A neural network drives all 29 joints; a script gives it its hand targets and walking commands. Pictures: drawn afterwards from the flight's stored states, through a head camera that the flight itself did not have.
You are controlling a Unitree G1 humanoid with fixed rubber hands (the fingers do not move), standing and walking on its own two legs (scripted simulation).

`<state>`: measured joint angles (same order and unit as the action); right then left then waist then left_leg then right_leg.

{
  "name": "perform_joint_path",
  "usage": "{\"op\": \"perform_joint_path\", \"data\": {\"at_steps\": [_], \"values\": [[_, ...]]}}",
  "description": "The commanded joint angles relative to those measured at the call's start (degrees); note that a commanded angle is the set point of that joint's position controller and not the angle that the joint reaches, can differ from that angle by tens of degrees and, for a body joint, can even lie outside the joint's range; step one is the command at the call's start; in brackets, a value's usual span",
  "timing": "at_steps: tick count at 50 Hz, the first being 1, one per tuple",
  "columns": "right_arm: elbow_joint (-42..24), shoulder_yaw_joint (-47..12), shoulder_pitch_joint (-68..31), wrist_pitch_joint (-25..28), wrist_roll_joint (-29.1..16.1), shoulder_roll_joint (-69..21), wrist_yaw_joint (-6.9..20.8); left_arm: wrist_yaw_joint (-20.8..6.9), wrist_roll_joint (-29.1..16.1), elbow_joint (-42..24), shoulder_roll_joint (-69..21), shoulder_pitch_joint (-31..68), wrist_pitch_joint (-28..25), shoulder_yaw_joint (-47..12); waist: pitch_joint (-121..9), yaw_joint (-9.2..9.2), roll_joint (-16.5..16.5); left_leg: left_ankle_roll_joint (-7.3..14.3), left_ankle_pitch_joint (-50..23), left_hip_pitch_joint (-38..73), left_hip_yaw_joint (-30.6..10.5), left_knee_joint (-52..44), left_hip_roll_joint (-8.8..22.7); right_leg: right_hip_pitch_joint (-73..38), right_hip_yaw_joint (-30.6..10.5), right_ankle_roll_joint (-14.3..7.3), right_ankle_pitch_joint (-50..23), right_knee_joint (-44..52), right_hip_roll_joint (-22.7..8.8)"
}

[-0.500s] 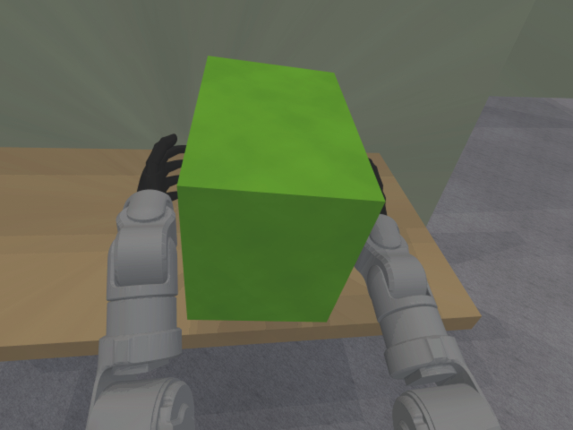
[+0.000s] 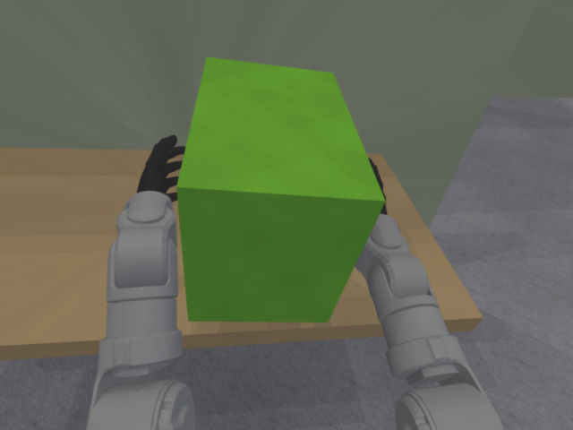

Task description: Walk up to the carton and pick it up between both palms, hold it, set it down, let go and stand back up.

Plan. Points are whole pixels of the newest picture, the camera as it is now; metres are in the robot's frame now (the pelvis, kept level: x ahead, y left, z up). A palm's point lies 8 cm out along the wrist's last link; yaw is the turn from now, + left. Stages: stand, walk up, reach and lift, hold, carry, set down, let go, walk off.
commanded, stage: hold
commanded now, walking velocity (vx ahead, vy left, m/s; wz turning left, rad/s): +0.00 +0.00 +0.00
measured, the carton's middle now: (266, 187) +0.40 +0.01 +0.19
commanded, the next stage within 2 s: set down in 0.20 s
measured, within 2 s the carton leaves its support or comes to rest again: neither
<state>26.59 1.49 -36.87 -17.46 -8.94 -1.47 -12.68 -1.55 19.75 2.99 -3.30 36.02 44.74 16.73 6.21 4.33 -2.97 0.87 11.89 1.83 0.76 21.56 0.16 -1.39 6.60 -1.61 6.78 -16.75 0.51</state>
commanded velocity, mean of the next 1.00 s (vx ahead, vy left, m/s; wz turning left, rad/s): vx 0.00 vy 0.00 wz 0.00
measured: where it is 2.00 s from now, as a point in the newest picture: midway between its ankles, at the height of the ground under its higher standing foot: outside the picture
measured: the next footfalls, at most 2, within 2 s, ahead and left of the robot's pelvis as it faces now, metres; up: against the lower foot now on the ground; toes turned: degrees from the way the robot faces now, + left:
none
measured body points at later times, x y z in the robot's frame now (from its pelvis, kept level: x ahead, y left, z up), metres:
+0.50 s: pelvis +0.00 -0.01 +0.00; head -0.04 +0.01 +0.45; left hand +0.38 +0.15 +0.20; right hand +0.38 -0.13 +0.19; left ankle +0.02 +0.10 -0.75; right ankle +0.05 -0.10 -0.75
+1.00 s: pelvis +0.03 +0.00 +0.00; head +0.03 +0.03 +0.45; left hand +0.42 +0.14 +0.14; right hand +0.41 -0.14 +0.14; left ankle +0.02 +0.10 -0.75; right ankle +0.05 -0.10 -0.75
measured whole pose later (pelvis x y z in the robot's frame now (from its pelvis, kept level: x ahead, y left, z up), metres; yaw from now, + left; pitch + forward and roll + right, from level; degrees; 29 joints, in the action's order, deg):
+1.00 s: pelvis +0.03 +0.00 +0.00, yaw +2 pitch -7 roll -2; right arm 33.3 4.1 -31.0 1.9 -3.5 -2.2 -11.1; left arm 1.6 17.6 13.0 -3.5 31.1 25.5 12.3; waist 5.4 4.6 -4.0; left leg 0.5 13.8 -1.2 -1.7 21.9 0.2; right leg 0.0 8.9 -1.4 8.6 -15.2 0.7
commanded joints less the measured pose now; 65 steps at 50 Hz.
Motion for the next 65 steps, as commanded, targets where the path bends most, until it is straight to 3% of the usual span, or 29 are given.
{"op": "perform_joint_path", "data": {"at_steps": [1, 9, 16, 22, 25, 30, 38, 49, 52, 57, 65], "values": [[-19.6, -21.2, -50.0, 4.2, -3.9, -30.1, 5.7, -7.0, -9.0, -5.1, -29.9, 37.9, -3.1, -29.4, -25.9, 0.71, 5.3, -1.7, -16.0, -0.7, 0.7, -3.0, -1.1, -9.8, -0.7, 2.7, -4.6, 0.9, 2.1], [-18.5, -20.3, -49.5, 3.3, -3.0, -31.4, 5.6, -7.3, -9.5, -4.4, -29.6, 39.2, -3.5, -29.3, -25.7, 1.44, 5.4, -1.5, -11.8, -3.1, 0.6, -3.9, -1.6, -11.2, -1.2, 3.3, -5.6, 0.5, 1.2], [-19.6, -20.6, -50.0, 5.0, -2.5, -31.6, 5.4, -8.1, -9.3, -4.0, -28.8, 39.0, -5.4, -28.0, -26.6, 0.59, 5.1, -1.0, -10.9, -3.8, 0.6, -3.9, -2.4, -13.0, -0.9, 4.1, -8.2, 0.1, 0.7], [-13.0, -13.6, -46.6, 12.5, 5.0, -28.6, 7.9, -9.9, -6.2, 3.9, -26.9, 35.2, -11.1, -22.3, -20.9, -1.08, 3.9, 0.5, -0.8, -7.4, 1.9, -8.0, -2.0, -12.4, 0.3, 4.0, -1.2, 1.3, -0.4], [-9.4, -10.8, -43.4, 17.0, 8.9, -27.1, 8.9, -10.5, -5.2, 7.0, -26.4, 32.4, -14.3, -20.6, -18.8, -1.54, 3.3, 0.6, -0.1, -7.8, 2.7, -8.7, -1.6, -12.0, 0.9, 3.5, 0.8, 2.0, -0.7], [-8.3, -10.5, -42.3, 22.2, 11.2, -25.9, 9.0, -10.2, -5.7, 7.7, -27.3, 31.1, -17.6, -22.5, -20.5, -1.02, 2.8, -0.6, -5.9, -6.4, 3.3, -7.1, -1.5, -12.9, 1.7, 3.5, -3.7, 1.6, -0.5], [-13.4, -17.7, -42.5, 26.7, 8.5, -27.0, 8.3, -6.0, -9.1, 1.2, -31.3, 33.5, -23.8, -33.9, -34.7, 0.87, 5.4, -4.0, -27.9, 1.9, 0.1, 0.0, -1.0, -13.8, 1.5, 2.5, -20.9, -0.7, 0.9], [-10.4, -18.4, -37.5, 23.9, 5.5, -25.5, 7.8, -5.2, -7.2, 2.4, -30.0, 28.5, -22.2, -31.9, -30.6, 0.30, 6.0, -4.1, -27.9, -0.8, -1.5, -0.2, -1.4, -14.5, 0.8, 3.4, -25.1, -1.5, 0.6], [-10.9, -19.1, -34.5, 24.7, 5.0, -24.5, 7.1, -5.7, -7.6, 1.1, -30.4, 26.7, -22.2, -31.4, -30.9, 0.62, 5.2, -3.4, -29.4, -1.6, -1.4, -0.2, -1.5, -18.0, 0.3, 4.1, -30.6, -2.9, 0.1], [-9.0, -16.0, -35.2, 25.3, 7.1, -23.3, 7.7, -6.2, -6.7, 4.1, -30.1, 27.0, -22.1, -29.7, -27.2, 0.77, 4.5, -3.4, -25.0, -2.1, -1.0, -1.2, -1.0, -14.7, 1.1, 3.6, -24.8, -1.9, 0.2], [-4.5, -9.1, -40.3, 28.3, 11.5, -22.4, 10.2, -4.4, -8.2, 10.5, -32.3, 33.9, -26.3, -29.7, -30.8, 0.88, 5.5, -4.6, -23.5, 1.7, -1.1, -1.0, 0.5, -6.2, 2.4, 2.0, -14.4, 0.1, 0.9]]}}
